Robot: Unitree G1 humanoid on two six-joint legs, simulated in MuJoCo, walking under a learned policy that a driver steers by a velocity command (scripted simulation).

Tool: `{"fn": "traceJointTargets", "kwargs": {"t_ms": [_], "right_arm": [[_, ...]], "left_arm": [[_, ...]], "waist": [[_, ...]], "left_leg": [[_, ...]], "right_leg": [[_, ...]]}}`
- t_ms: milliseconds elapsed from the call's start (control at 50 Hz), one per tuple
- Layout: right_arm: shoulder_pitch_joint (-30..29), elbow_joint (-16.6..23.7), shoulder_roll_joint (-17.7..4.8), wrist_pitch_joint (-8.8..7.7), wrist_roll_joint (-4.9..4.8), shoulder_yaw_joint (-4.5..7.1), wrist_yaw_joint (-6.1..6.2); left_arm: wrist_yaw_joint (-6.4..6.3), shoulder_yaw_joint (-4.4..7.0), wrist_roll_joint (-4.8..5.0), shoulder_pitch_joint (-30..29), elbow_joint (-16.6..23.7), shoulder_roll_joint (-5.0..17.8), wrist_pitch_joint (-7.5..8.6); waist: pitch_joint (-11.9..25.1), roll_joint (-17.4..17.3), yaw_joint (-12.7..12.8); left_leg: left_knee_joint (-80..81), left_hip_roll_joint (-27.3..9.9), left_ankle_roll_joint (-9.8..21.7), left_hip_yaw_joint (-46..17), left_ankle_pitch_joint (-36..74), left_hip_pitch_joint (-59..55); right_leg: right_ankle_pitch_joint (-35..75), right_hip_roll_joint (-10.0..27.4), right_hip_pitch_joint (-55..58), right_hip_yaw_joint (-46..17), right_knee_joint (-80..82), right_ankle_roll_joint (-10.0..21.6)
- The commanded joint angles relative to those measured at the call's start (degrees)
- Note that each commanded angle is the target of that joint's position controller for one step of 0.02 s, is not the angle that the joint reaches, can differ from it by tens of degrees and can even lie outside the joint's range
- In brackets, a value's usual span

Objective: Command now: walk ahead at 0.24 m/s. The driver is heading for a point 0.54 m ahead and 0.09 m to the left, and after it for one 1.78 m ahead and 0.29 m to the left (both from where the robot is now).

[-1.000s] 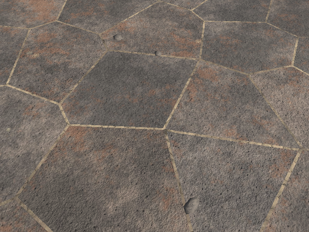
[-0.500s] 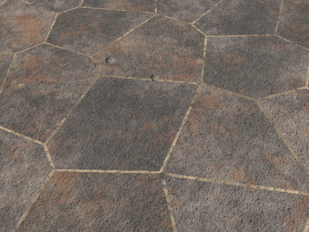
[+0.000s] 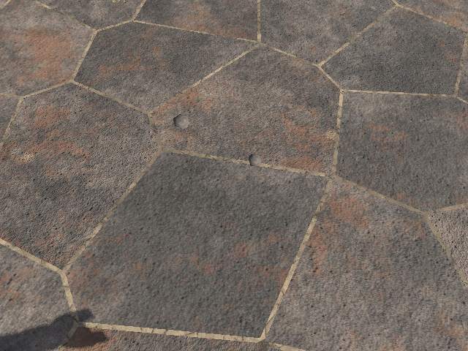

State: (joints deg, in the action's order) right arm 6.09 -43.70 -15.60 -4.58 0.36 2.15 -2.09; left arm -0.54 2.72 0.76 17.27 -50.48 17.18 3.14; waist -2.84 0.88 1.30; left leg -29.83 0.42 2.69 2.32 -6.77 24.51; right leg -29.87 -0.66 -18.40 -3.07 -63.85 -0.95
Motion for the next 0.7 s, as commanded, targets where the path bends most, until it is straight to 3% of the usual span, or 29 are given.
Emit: {"fn": "traceJointTargets", "kwargs": {"t_ms": [20, 60, 140, 240, 280, 300, 320, 340, 360, 380, 400, 480, 700], "right_arm": [[3.8, 0.9, -5.5, -0.35, 0.62, 1.37, 0.28], [1.9, -0.1, -4.4, -0.81, 1.22, 1.02, 0.28], [0.1, -2.1, -6.8, -0.24, 0.95, 1.47, 1.24], [1.5, -5.1, -6.8, 1.48, 0.73, 1.12, 1.69], [0.7, -5.8, -5.7, 2.03, 0.02, 0.60, 1.77], [2.4, -6.5, -4.5, 2.09, -0.02, 0.14, 1.75], [3.9, -7.0, -3.6, 1.99, 0.69, -0.22, 1.76], [8.5, -7.7, -3.9, 1.85, 0.85, 0.07, 1.58], [6.5, -8.0, -4.0, 2.18, 0.87, -0.08, 1.87], [4.2, -7.8, -4.7, 2.61, 0.61, 0.06, 2.11], [3.2, -7.8, -4.1, 3.09, 0.40, -0.05, 2.49], [3.1, -8.9, -4.8, 4.05, 0.31, 0.17, 2.80], [2.9, -12.8, -4.7, 4.82, -0.06, 0.34, 3.23]], "left_arm": [[-0.82, 1.65, -0.47, 0.8, 3.5, 5.8, -0.31], [-1.12, 1.19, -0.54, 3.2, 2.5, 3.1, -1.65], [-1.69, 0.62, -1.15, -0.5, 3.0, 1.9, -2.82], [-1.75, 1.23, -0.89, -6.1, 3.4, 3.4, -3.94], [-1.77, 1.23, -1.44, -6.1, 3.0, 2.9, -3.69], [-1.84, 1.32, -2.02, -6.4, 2.9, 3.6, -3.52], [-2.06, 1.61, -2.15, -6.2, 3.1, 5.6, -3.31], [-2.21, 2.35, -1.22, -8.0, 2.7, 9.0, -3.44], [-1.72, 2.14, -0.78, -8.3, 2.0, 6.0, -3.48], [-1.40, 1.57, -1.10, -8.6, 1.7, 3.7, -3.33], [-1.25, 1.40, -1.44, -9.1, 1.2, 3.3, -3.09], [-1.20, 1.38, -1.07, -8.5, -1.2, 3.8, -2.20], [-1.78, 1.05, -0.92, -9.7, -5.9, 3.5, -2.85]], "waist": [[9.4, -5.1, -0.7], [9.9, -6.3, 1.5], [10.2, -6.6, 1.4], [6.9, -5.7, -0.9], [5.4, -4.7, 0.3], [4.8, -3.3, 0.2], [5.2, -0.9, -0.9], [5.3, 5.2, -5.1], [5.3, 5.7, -3.2], [4.3, 4.0, -2.2], [4.4, 3.8, -2.2], [5.3, 2.6, -2.0], [4.4, -0.9, -1.7]], "left_leg": [[10.3, -15.3, 10.7, -14.9, 36.1, -17.8], [12.2, -13.8, 11.2, -10.7, 39.1, -12.6], [13.9, -12.1, 10.5, -6.1, 35.7, -10.0], [15.7, -12.4, 9.6, -8.6, 11.2, -9.8], [14.1, -10.6, 7.5, -8.9, 1.4, -8.9], [13.0, -8.8, 5.2, -8.6, -2.0, -8.2], [10.6, -6.4, 2.9, -7.5, -5.1, -7.2], [10.8, -2.5, 1.1, -5.1, -7.6, -5.9], [10.1, -1.3, 0.0, -2.8, -7.3, -9.7], [9.2, -1.3, -0.2, -2.5, -6.2, -10.7], [8.6, -1.7, 0.0, -2.5, -4.1, -11.5], [7.3, -2.4, 0.3, -2.9, 3.3, -13.9], [7.1, -2.7, -0.3, -2.7, 5.5, -15.2]], "right_leg": [[4.9, 6.0, -11.2, -1.7, -1.6, -0.5], [7.8, 6.1, -5.2, -1.2, 4.0, -1.4], [15.6, 5.9, -0.2, -0.1, 18.4, -2.0], [18.3, 5.5, 2.4, 0.1, 28.0, -1.1], [22.4, 4.7, 6.8, 1.2, 36.8, -0.1], [28.2, 5.8, 9.5, -0.2, 40.7, 0.6], [35.9, 8.8, 12.1, -3.0, 40.8, 1.5], [36.0, 9.5, 12.9, -3.5, 38.4, 3.3], [28.1, 7.5, 9.0, -2.4, 39.1, 3.2], [26.4, 6.5, 7.4, -1.9, 39.9, 2.2], [28.1, 6.1, 7.1, -1.6, 39.9, 1.5], [33.5, 5.4, 8.7, -0.8, 38.8, 1.4], [32.7, 4.2, 9.8, 0.4, 38.8, 1.7]]}}
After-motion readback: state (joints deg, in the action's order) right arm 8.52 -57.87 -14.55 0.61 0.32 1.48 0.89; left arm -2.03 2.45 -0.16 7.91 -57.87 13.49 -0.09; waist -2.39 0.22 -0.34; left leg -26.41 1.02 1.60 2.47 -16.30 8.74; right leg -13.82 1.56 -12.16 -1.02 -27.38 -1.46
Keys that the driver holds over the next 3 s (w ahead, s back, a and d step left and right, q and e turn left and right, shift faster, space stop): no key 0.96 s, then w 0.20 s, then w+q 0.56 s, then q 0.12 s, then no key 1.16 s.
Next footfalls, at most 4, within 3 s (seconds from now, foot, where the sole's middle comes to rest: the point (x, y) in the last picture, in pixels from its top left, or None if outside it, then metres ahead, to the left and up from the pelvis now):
0.30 right None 0.16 -0.15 -0.77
1.28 right None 0.22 -0.17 -0.77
1.78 left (203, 320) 0.52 0.10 -0.77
2.24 right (261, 264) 0.70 -0.06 -0.77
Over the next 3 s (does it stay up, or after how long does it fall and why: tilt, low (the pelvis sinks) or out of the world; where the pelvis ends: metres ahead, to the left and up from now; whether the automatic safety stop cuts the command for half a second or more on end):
stays up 0.58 0.01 0.01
